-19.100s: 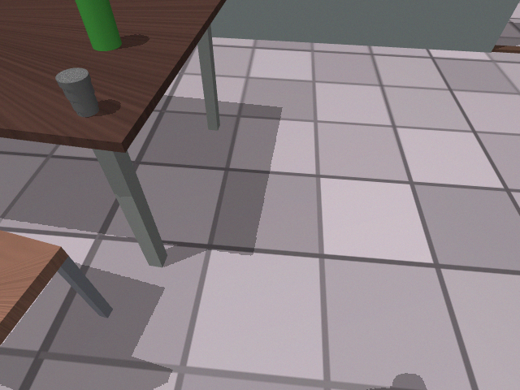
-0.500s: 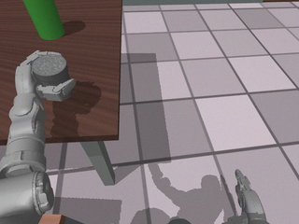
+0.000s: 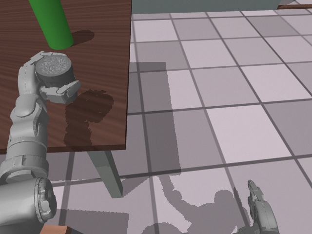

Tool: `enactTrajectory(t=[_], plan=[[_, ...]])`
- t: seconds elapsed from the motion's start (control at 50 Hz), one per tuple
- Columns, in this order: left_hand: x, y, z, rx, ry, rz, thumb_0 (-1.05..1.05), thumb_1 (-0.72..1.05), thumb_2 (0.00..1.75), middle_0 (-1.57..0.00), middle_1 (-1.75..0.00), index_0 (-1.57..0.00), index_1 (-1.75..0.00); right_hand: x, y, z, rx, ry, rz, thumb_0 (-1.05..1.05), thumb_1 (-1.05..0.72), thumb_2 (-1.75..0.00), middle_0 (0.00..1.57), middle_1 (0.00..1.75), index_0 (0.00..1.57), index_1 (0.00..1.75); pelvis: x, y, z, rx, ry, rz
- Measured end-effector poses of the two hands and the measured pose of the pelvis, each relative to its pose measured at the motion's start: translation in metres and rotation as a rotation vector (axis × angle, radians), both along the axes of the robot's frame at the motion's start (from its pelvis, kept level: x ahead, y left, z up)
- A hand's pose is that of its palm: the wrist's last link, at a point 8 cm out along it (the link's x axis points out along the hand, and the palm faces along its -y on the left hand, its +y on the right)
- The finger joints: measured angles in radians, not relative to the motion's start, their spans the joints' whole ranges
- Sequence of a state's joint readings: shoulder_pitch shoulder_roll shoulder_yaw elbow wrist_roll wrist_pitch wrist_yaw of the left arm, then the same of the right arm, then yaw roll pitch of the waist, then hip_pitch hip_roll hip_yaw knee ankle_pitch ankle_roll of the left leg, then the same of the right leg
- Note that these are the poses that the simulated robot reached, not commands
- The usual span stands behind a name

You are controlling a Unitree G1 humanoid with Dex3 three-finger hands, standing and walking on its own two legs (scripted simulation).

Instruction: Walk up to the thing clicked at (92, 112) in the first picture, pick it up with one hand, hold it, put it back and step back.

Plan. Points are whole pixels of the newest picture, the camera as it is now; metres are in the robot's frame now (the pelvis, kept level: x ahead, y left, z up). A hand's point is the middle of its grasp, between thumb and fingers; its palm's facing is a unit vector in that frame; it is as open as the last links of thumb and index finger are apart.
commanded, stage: lift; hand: left
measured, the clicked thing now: (60, 81) +0.46 +0.20 +0.14
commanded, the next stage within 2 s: hold in 1.38 s
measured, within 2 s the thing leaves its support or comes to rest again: neither
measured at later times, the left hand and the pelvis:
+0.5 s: hand (50, 71) +0.42 +0.19 +0.21, palm faces +0.13 -0.99 -0.01, open 9.7 cm; pelvis +0.01 +0.00 +0.01, yaw +1 degrees
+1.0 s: hand (31, 69) +0.35 +0.18 +0.27, palm faces +0.12 -0.99 +0.00, open 9.8 cm; pelvis -0.01 -0.01 +0.02, yaw +2 degrees
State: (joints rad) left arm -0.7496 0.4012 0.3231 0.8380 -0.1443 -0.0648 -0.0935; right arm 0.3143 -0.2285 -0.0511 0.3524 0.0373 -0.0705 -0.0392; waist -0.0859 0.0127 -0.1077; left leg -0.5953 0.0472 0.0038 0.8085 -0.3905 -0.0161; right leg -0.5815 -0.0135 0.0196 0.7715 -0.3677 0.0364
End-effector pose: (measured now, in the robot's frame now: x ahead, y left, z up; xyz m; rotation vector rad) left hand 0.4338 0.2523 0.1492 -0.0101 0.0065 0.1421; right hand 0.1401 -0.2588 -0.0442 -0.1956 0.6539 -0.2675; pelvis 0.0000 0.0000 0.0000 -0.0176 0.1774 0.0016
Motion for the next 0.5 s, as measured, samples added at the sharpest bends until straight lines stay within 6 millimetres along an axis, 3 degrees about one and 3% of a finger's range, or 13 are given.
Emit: enactTrajectory(t=[0.28,0.5], plan=[[-0.008,-0.001,0.021,0.005,-0.029,-0.019,-0.01,-0.35,1.13,-0.78,-1.08,-0.72,-1.05,0.006,-0.003,0.007,-0.008,-0.034,-0.016,-0.01,0.53,-0.05,0.06,0.05,0.05,0.05,0.006,0.003,0.005,-0.001,-0.025,-0.002],[-0.039,-0.006,0.058,0.026,-0.073,-0.016,-0.01,-0.35,1.13,-0.78,-1.08,-0.72,-1.05,0.012,0.004,0.007,0.037,-0.079,0.015,-0.01,0.53,-0.05,0.06,0.05,0.05,0.05,0.006,0.0,0.01,0.003,-0.08,0.009]])
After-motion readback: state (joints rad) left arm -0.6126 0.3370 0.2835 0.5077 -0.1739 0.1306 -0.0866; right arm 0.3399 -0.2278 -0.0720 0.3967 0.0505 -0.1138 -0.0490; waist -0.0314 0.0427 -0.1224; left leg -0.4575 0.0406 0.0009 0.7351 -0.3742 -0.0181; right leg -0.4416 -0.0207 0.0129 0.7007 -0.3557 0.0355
